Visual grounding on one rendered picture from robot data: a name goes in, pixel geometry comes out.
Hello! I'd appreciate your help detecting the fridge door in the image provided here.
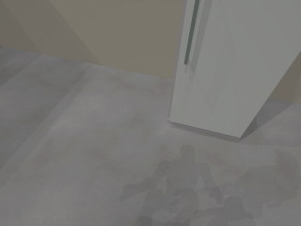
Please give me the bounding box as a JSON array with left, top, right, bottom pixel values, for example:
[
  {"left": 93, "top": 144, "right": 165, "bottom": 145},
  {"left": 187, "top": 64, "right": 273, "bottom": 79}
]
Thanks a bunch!
[{"left": 169, "top": 0, "right": 301, "bottom": 137}]

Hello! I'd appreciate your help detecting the handle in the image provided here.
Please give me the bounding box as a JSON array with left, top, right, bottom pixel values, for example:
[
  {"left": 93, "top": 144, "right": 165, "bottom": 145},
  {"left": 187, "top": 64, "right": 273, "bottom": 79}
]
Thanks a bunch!
[{"left": 183, "top": 0, "right": 200, "bottom": 65}]

